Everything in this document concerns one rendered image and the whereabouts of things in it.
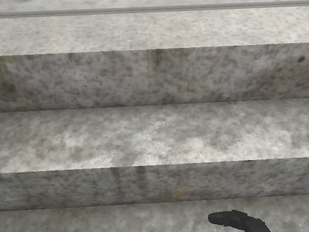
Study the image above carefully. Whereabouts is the right robot hand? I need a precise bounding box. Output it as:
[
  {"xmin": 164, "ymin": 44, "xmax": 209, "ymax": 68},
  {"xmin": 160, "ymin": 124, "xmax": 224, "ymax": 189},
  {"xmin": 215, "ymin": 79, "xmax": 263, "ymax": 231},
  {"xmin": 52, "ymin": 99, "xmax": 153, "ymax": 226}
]
[{"xmin": 208, "ymin": 210, "xmax": 270, "ymax": 232}]

